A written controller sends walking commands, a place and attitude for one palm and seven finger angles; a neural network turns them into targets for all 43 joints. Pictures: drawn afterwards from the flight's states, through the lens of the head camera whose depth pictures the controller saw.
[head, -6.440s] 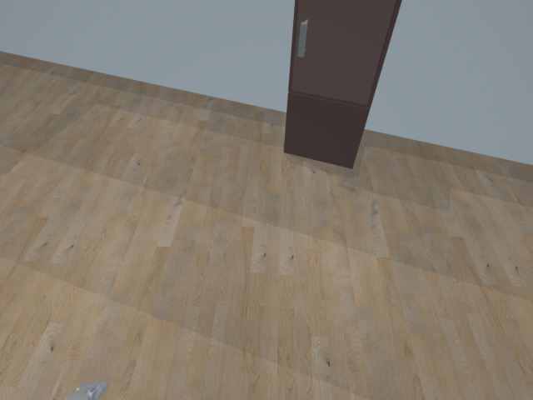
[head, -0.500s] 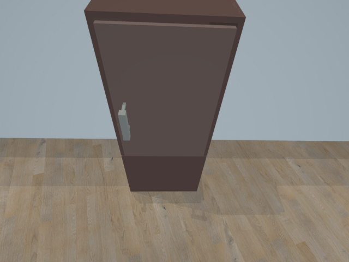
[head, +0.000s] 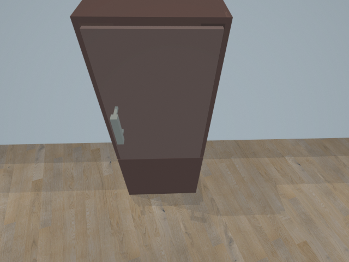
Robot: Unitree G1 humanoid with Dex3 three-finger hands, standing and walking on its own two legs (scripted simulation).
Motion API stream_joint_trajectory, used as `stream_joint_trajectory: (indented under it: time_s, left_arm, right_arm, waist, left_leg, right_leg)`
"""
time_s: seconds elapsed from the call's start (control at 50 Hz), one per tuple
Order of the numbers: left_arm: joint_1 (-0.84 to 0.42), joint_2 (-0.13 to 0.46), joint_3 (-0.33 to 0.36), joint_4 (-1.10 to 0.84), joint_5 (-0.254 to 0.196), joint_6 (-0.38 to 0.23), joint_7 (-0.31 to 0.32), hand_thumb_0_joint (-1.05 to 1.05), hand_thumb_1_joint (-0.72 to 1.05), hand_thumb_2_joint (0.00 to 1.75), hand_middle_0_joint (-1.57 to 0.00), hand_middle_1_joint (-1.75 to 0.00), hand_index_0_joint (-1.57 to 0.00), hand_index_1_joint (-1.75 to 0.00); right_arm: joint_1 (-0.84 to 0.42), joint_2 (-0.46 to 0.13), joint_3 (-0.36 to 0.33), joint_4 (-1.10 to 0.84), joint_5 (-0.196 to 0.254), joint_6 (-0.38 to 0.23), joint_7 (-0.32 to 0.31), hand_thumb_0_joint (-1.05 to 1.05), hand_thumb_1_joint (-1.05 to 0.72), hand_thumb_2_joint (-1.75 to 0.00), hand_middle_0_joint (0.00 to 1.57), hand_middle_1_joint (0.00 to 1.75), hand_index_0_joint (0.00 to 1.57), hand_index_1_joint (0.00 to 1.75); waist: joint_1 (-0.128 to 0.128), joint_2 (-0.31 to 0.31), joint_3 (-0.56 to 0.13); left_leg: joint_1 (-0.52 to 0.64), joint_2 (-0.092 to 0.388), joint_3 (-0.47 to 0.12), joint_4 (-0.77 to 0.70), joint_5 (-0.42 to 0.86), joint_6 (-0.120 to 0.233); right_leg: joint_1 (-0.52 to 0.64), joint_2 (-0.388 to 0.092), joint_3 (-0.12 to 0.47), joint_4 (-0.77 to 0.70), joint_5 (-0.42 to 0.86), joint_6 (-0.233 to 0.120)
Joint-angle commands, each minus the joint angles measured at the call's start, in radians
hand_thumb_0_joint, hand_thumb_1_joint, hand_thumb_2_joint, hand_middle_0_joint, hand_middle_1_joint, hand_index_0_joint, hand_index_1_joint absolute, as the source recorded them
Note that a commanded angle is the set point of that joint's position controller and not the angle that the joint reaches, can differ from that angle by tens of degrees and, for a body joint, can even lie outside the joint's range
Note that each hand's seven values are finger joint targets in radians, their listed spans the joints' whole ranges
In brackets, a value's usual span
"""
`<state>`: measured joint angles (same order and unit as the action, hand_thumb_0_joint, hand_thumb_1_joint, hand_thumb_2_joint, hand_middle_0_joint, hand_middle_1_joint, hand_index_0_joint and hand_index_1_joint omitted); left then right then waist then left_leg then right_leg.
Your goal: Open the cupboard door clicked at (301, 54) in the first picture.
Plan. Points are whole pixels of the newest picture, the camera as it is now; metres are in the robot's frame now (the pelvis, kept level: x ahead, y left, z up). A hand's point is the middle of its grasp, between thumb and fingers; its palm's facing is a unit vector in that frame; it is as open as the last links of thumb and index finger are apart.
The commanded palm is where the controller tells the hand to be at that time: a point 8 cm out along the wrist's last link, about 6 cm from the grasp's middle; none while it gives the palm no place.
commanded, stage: come to a stop and stand still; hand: left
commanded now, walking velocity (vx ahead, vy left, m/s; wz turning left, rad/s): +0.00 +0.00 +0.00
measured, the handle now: (118, 125) +0.56 +0.24 -0.09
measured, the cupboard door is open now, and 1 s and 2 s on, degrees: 0 0 0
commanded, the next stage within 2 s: look again from close up in 0.20 s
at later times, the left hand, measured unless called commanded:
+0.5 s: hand out of the picture -0.02 +0.17 -0.18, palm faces +0.03 -0.98 -0.22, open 7.4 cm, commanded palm none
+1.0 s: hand out of the picture +0.07 +0.17 -0.13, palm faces +0.22 -0.94 -0.25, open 7.3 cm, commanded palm +0.09 +0.21 -0.08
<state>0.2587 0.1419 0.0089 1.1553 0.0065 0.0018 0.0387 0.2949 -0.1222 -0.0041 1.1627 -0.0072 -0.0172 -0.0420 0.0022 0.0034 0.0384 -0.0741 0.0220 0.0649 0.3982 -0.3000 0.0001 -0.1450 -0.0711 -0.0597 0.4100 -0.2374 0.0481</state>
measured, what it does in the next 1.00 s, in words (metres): stands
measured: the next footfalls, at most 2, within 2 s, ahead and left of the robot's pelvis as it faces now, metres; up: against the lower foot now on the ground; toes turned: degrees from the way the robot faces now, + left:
none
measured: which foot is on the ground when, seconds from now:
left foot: down 0.00-1.00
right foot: down 0.00-1.00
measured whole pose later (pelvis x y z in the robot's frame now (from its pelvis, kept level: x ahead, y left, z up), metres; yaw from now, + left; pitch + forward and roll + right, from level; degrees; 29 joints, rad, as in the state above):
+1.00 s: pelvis -0.01 -0.02 -0.01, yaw +0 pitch +0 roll +0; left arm 0.43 0.16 0.03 0.54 -0.09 -0.01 0.10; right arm 0.35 -0.18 0.00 0.99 0.02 -0.15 -0.07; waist 0.01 0.02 0.03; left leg -0.18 0.05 0.06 0.52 -0.33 -0.03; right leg -0.26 -0.05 -0.06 0.56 -0.29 0.01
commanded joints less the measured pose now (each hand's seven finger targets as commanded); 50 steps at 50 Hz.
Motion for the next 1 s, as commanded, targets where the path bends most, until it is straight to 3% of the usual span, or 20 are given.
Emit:
stream_joint_trajectory:
  time_s: [0.0, 0.26, 0.28, 0.3, 0.32, 0.34, 0.36, 0.4, 0.42, 0.52, 0.54, 0.74, 0.86, 0.88, 0.9, 0.92, 0.94, 0.96, 0.98]
  left_arm:
    - [0.068, 0.092, 0.012, -0.021, 0.003, -0.012, 0.002, 0.00, 0.90, 0.90, -0.20, -0.30, -0.20, -0.30]
    - [0.076, 0.095, 0.013, -0.021, 0.005, -0.017, 0.000, 0.00, 0.90, 0.90, -0.20, -0.30, -0.20, -0.30]
    - [0.131, 0.121, 0.006, -0.002, 0.014, -0.046, 0.043, 0.00, 0.90, 0.90, -0.20, -0.30, -0.20, -0.30]
    - [0.115, 0.157, 0.016, -0.042, 0.009, -0.053, 0.031, 0.00, 0.90, 0.90, -0.20, -0.30, -0.20, -0.30]
    - [0.083, 0.130, 0.005, -0.045, 0.006, -0.048, 0.019, 0.00, 0.90, 0.90, -0.20, -0.30, -0.20, -0.30]
    - [0.079, 0.125, 0.001, -0.048, 0.009, -0.042, 0.014, 0.00, 0.90, 0.90, -0.20, -0.30, -0.20, -0.30]
    - [0.087, 0.111, 0.004, -0.055, 0.008, -0.039, 0.008, 0.00, 0.90, 0.90, -0.20, -0.30, -0.20, -0.30]
    - [0.079, 0.100, 0.000, -0.056, 0.008, -0.032, 0.002, 0.00, 0.90, 0.90, -0.20, -0.30, -0.20, -0.30]
    - [0.076, 0.093, 0.000, -0.059, 0.007, -0.029, 0.000, 0.00, 0.90, 0.90, -0.20, -0.30, -0.20, -0.30]
    - [0.060, 0.101, -0.002, -0.069, 0.007, -0.019, -0.008, 0.00, 0.90, 0.90, -0.20, -0.30, -0.20, -0.30]
    - [0.058, 0.101, -0.001, -0.070, 0.008, -0.019, -0.009, 0.00, 0.90, 0.90, -0.20, -0.30, -0.20, -0.30]
    - [0.058, 0.118, 0.006, -0.074, 0.005, -0.024, -0.010, 0.00, 0.90, 0.90, -0.20, -0.30, -0.20, -0.30]
    - [0.059, 0.114, 0.011, -0.069, 0.006, -0.026, -0.009, 0.00, 0.90, 0.90, -0.20, -0.30, -0.20, -0.30]
    - [0.163, 0.156, 0.019, -0.028, 0.007, -0.039, 0.035, 0.00, 0.90, 0.90, -0.20, -0.30, -0.20, -0.30]
    - [-0.633, 0.356, 0.124, -1.554, -0.181, -0.281, 0.024, 0.00, 0.88, 0.89, -0.20, -0.32, -0.20, -0.32]
    - [-0.139, 0.279, 0.130, -1.235, -0.099, -0.218, 0.068, 0.00, 0.85, 0.88, -0.20, -0.33, -0.20, -0.33]
    - [-0.120, 0.200, 0.091, -1.138, -0.130, -0.172, 0.116, 0.00, 0.83, 0.87, -0.21, -0.34, -0.21, -0.34]
    - [0.141, -0.021, -0.028, -0.956, -0.137, -0.081, 0.105, 0.00, 0.81, 0.86, -0.21, -0.36, -0.21, -0.36]
    - [-0.034, 0.016, -0.012, -1.129, -0.169, -0.119, 0.081, 0.00, 0.78, 0.85, -0.21, -0.37, -0.21, -0.37]
  right_arm:
    - [0.072, -0.100, -0.018, -0.015, 0.000, -0.010, -0.004, 0.00, -0.90, -0.90, 0.20, 0.30, 0.20, 0.30]
    - [0.057, -0.112, -0.020, -0.028, 0.001, -0.010, -0.003, 0.00, -0.90, -0.90, 0.20, 0.30, 0.20, 0.30]
    - [-0.037, -0.142, -0.018, -0.105, 0.008, -0.024, 0.011, 0.00, -0.90, -0.90, 0.20, 0.30, 0.20, 0.30]
    - [0.042, -0.101, -0.018, -0.127, 0.001, -0.015, 0.015, 0.00, -0.90, -0.90, 0.20, 0.30, 0.20, 0.30]
    - [0.045, -0.094, -0.014, -0.118, -0.002, -0.018, 0.013, 0.00, -0.90, -0.90, 0.20, 0.30, 0.20, 0.30]
    - [0.056, -0.098, -0.008, -0.118, -0.006, -0.020, 0.018, 0.00, -0.90, -0.90, 0.20, 0.30, 0.20, 0.30]
    - [0.074, -0.111, -0.007, -0.128, -0.009, -0.021, 0.018, 0.00, -0.90, -0.90, 0.20, 0.30, 0.20, 0.30]
    - [0.068, -0.126, -0.007, -0.135, -0.008, -0.022, 0.014, 0.00, -0.90, -0.90, 0.20, 0.30, 0.20, 0.30]
    - [0.067, -0.129, -0.007, -0.143, -0.007, -0.020, 0.013, 0.00, -0.90, -0.90, 0.20, 0.30, 0.20, 0.30]
    - [0.066, -0.134, 0.000, -0.144, -0.007, -0.011, 0.016, 0.00, -0.90, -0.90, 0.20, 0.30, 0.20, 0.30]
    - [0.069, -0.128, 0.000, -0.140, -0.008, -0.013, 0.017, 0.00, -0.90, -0.90, 0.20, 0.30, 0.20, 0.30]
    - [0.084, -0.117, 0.002, -0.103, -0.008, -0.014, 0.015, 0.00, -0.90, -0.90, 0.20, 0.30, 0.20, 0.30]
    - [0.087, -0.105, 0.001, -0.080, -0.008, -0.015, 0.012, 0.00, -0.90, -0.90, 0.20, 0.30, 0.20, 0.30]
    - [-0.032, -0.160, -0.019, -0.148, 0.003, -0.015, 0.019, 0.00, -0.90, -0.90, 0.20, 0.30, 0.20, 0.30]
    - [-0.035, -0.313, -0.035, -0.465, 0.048, -0.185, -0.027, 0.00, -0.90, -0.90, 0.20, 0.30, 0.20, 0.30]
    - [-0.110, -0.214, -0.025, -0.403, 0.032, -0.261, -0.062, 0.00, -0.90, -0.90, 0.20, 0.30, 0.20, 0.30]
    - [-0.118, -0.225, -0.035, -0.340, 0.046, -0.282, -0.062, 0.00, -0.90, -0.90, 0.20, 0.30, 0.20, 0.30]
    - [-0.086, -0.182, -0.032, -0.343, 0.060, -0.283, -0.050, 0.00, -0.90, -0.90, 0.20, 0.30, 0.20, 0.30]
    - [-0.116, -0.221, -0.033, -0.418, 0.061, -0.302, -0.047, 0.00, -0.90, -0.90, 0.20, 0.30, 0.20, 0.30]
  waist:
    - [0.003, -0.008, 0.042]
    - [0.000, 0.006, 0.038]
    - [0.024, -0.001, 0.028]
    - [-0.025, 0.039, -0.053]
    - [-0.018, 0.102, -0.007]
    - [-0.007, 0.114, -0.009]
    - [-0.008, 0.078, -0.046]
    - [-0.006, 0.047, -0.035]
    - [-0.006, 0.016, -0.013]
    - [-0.002, -0.026, 0.099]
    - [-0.001, -0.003, 0.103]
    - [0.001, -0.031, 0.033]
    - [0.003, -0.010, 0.024]
    - [0.051, -0.238, 0.027]
    - [-0.080, 0.038, -0.468]
    - [0.011, 0.213, -0.431]
    - [-0.010, 0.234, -0.302]
    - [-0.022, 0.121, -0.158]
    - [-0.038, 0.058, -0.049]
  left_leg:
    - [-0.077, 0.093, -0.060, -0.070, 0.276, 0.013]
    - [-0.073, 0.096, -0.060, -0.073, 0.237, 0.010]
    - [-0.149, 0.103, -0.021, 0.145, 0.394, -0.020]
    - [-0.144, 0.060, -0.049, 0.075, 0.123, -0.009]
    - [-0.148, 0.065, -0.056, 0.009, 0.136, 0.004]
    - [-0.167, 0.086, -0.060, 0.018, 0.181, 0.010]
    - [-0.157, 0.094, -0.071, 0.020, 0.197, 0.017]
    - [-0.142, 0.101, -0.080, 0.014, 0.247, 0.027]
    - [-0.147, 0.101, -0.081, 0.008, 0.227, 0.029]
    - [-0.207, 0.085, -0.085, -0.044, 0.079, 0.032]
    - [-0.210, 0.084, -0.088, -0.054, 0.078, 0.033]
    - [-0.147, 0.074, -0.058, -0.031, 0.121, 0.026]
    - [-0.135, 0.077, -0.045, -0.020, 0.158, 0.021]
    - [-0.234, 0.097, -0.019, 0.221, 0.173, -0.016]
    - [-0.005, -0.016, -0.022, 0.060, 0.287, 0.035]
    - [0.023, -0.010, 0.005, 0.045, 0.405, 0.040]
    - [-0.065, -0.001, -0.004, 0.066, 0.308, 0.007]
    - [-0.149, 0.009, -0.019, 0.055, 0.261, 0.011]
    - [-0.202, -0.001, -0.051, 0.080, 0.204, 0.015]
  right_leg:
    - [0.005, -0.050, 0.043, -0.049, 0.234, -0.045]
    - [-0.003, -0.046, 0.052, -0.073, 0.202, -0.050]
    - [-0.012, -0.101, 0.108, 0.016, 0.635, -0.061]
    - [0.031, -0.119, 0.100, 0.038, 0.493, -0.086]
    - [-0.012, -0.089, 0.082, 0.050, 0.350, -0.089]
    - [-0.013, -0.058, 0.050, 0.051, 0.194, -0.084]
    - [-0.008, -0.039, 0.041, 0.058, 0.124, -0.080]
    - [-0.022, -0.029, 0.030, 0.070, 0.106, -0.076]
    - [-0.039, -0.028, 0.032, 0.063, 0.093, -0.075]
    - [-0.094, -0.025, 0.048, 0.034, 0.012, -0.069]
    - [-0.093, -0.025, 0.045, 0.035, 0.008, -0.069]
    - [-0.064, -0.037, 0.063, 0.026, 0.083, -0.073]
    - [-0.057, -0.040, 0.068, 0.033, 0.146, -0.077]
    - [-0.014, -0.108, 0.142, 0.027, 0.666, -0.055]
    - [0.061, -0.019, 0.103, 0.111, 0.490, -0.076]
    - [0.058, 0.044, 0.068, 0.143, 0.317, -0.098]
    - [-0.033, 0.042, 0.021, 0.119, 0.169, -0.086]
    - [-0.102, 0.045, -0.009, 0.104, 0.123, -0.068]
    - [-0.168, 0.040, -0.015, 0.105, 0.098, -0.054]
